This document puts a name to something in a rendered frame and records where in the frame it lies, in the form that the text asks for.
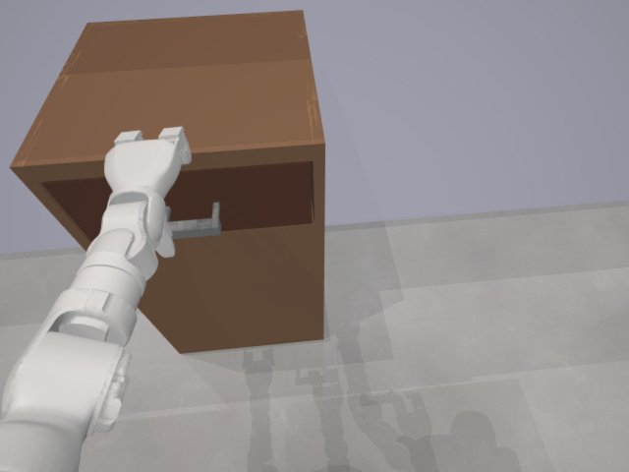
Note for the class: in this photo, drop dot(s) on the cabinet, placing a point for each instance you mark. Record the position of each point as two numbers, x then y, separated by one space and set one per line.
243 88

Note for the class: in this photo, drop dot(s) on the left robot forearm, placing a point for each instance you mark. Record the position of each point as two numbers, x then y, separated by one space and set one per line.
101 302

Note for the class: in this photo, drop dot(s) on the handle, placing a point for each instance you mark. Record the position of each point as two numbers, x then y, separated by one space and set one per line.
196 227

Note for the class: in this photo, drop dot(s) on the left robot hand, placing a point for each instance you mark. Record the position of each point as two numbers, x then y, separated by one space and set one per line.
153 164

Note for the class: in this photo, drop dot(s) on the left robot upper arm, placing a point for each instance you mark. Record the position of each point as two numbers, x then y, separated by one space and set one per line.
71 387

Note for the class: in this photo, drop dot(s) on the drawer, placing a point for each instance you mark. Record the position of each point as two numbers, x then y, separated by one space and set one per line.
250 197

